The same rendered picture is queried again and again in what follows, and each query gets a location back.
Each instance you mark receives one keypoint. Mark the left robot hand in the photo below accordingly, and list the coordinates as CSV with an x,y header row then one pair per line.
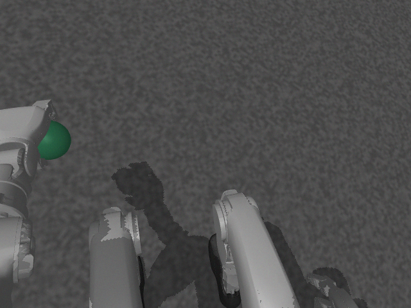
x,y
30,123

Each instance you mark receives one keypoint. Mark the right robot hand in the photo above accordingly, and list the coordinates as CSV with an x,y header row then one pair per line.
x,y
338,298

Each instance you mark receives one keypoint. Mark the ball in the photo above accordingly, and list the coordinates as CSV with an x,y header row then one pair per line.
x,y
56,142

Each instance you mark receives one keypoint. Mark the left robot arm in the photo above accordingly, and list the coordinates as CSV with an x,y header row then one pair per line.
x,y
18,166

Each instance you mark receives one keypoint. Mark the right robot foot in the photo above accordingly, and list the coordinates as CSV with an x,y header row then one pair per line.
x,y
228,300

